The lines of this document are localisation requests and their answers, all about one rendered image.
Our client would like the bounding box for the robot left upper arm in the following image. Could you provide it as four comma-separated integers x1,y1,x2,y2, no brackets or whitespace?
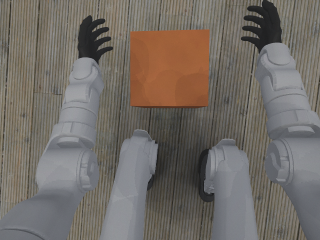
0,147,100,240

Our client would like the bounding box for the robot right shin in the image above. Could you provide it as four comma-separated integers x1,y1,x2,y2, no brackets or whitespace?
203,138,249,193

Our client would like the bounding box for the robot left hand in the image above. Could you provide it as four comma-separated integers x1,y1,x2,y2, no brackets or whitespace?
77,15,113,65

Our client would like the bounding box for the robot right hand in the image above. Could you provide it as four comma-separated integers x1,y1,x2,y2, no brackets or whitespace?
241,0,282,54

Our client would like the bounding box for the robot right upper arm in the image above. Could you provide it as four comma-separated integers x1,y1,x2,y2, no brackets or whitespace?
264,137,320,240

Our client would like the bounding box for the left robot forearm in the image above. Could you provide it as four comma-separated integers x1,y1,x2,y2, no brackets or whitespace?
36,57,104,188

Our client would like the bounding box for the carton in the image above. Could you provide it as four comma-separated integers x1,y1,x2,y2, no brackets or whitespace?
130,29,210,108

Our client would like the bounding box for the right robot forearm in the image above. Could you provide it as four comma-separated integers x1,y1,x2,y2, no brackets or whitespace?
254,42,320,140

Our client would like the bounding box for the right robot foot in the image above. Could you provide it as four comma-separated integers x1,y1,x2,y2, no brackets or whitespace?
198,149,215,202

